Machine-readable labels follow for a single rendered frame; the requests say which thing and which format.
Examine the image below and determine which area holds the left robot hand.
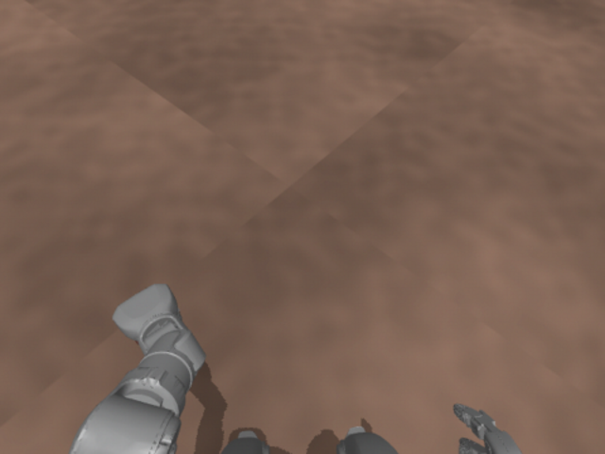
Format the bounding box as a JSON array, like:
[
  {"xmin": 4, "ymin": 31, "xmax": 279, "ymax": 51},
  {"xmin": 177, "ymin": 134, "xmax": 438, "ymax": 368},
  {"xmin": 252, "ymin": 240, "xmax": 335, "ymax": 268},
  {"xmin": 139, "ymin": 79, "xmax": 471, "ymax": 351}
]
[{"xmin": 112, "ymin": 284, "xmax": 182, "ymax": 341}]

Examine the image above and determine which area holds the left robot arm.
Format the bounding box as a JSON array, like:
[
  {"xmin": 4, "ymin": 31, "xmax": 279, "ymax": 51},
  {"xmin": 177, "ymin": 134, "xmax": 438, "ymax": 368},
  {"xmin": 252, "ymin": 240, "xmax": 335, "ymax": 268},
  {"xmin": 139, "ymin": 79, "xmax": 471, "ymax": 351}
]
[{"xmin": 68, "ymin": 313, "xmax": 206, "ymax": 454}]

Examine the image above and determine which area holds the right robot hand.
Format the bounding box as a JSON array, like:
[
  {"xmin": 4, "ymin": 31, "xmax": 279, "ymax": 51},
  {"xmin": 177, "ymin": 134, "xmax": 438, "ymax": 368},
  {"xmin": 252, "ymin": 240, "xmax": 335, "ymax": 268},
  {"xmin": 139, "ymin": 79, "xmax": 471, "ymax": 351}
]
[{"xmin": 453, "ymin": 404, "xmax": 522, "ymax": 454}]

